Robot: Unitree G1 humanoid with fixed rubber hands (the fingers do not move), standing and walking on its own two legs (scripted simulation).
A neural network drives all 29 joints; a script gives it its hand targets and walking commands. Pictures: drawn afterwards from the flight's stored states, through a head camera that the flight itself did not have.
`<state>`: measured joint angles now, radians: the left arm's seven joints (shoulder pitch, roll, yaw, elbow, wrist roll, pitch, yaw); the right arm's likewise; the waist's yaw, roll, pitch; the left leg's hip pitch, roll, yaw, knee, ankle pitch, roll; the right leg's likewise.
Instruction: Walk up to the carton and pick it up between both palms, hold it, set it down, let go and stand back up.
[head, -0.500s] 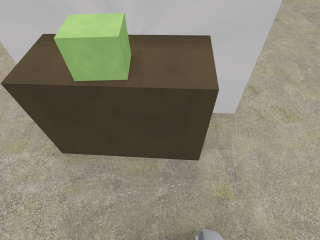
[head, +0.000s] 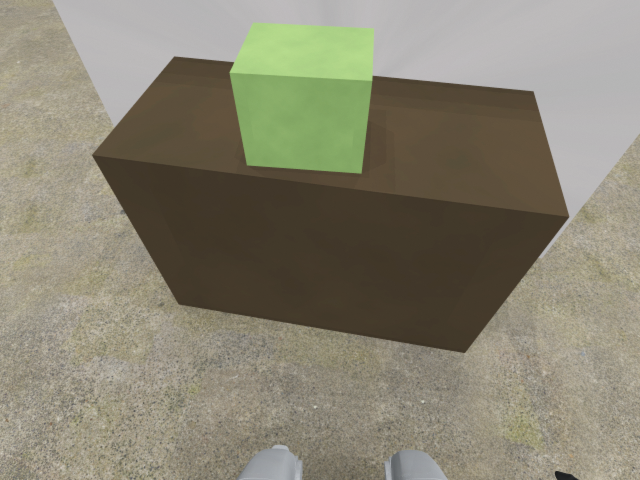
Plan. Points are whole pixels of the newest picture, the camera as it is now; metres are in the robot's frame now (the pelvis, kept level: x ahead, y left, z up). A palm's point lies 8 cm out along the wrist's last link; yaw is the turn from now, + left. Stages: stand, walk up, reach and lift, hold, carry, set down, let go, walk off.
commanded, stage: walk up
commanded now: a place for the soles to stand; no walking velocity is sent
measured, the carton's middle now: (308, 99) +0.78 +0.04 +0.03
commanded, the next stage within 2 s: none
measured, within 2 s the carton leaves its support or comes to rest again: neither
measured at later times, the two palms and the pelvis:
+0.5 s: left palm (69, 462) +0.17 +0.33 -0.08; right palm (563, 430) +0.20 -0.30 -0.08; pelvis +0.10 +0.01 +0.01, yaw -1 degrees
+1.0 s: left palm (65, 453) +0.18 +0.34 -0.08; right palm (558, 432) +0.20 -0.29 -0.08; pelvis +0.10 +0.03 +0.02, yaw -3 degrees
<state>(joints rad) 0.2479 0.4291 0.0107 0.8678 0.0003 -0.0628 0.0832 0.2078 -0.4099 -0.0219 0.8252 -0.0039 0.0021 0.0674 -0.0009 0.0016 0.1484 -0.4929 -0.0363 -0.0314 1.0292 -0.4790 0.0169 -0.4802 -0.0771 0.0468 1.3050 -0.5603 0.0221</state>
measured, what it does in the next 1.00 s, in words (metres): walks ahead: right foot, then right foot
